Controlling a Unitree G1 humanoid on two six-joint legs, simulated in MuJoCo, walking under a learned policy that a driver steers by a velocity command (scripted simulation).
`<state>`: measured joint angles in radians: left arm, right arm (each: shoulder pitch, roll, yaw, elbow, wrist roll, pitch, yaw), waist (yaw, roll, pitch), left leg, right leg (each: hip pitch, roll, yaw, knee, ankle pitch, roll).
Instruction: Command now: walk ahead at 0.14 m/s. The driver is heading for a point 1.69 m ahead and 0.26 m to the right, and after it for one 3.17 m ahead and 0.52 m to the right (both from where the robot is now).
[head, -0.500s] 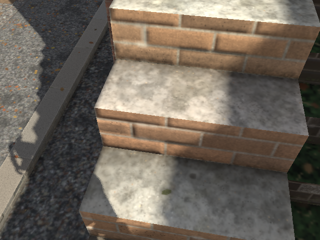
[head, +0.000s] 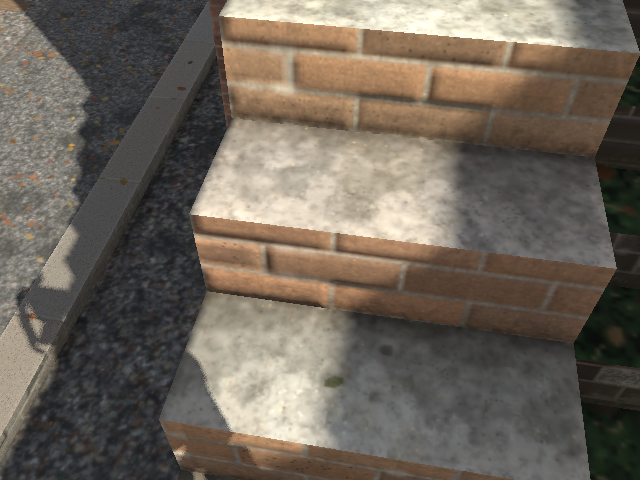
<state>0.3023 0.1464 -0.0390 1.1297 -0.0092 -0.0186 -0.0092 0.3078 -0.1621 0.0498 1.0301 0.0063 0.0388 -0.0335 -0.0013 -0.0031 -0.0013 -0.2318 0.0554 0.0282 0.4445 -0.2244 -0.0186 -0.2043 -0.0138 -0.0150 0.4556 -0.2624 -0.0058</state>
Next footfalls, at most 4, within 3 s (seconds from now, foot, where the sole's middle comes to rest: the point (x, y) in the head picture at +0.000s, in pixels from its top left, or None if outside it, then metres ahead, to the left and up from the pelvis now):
0.94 left None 0.28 -0.06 -0.58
1.26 right None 0.23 -0.26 -0.58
1.60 left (382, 402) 0.50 -0.06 -0.39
2.10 right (510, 394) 0.51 -0.26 -0.39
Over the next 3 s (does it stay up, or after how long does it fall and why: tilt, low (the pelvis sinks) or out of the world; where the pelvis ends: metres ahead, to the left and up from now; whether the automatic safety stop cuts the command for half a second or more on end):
stays up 0.65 -0.23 0.44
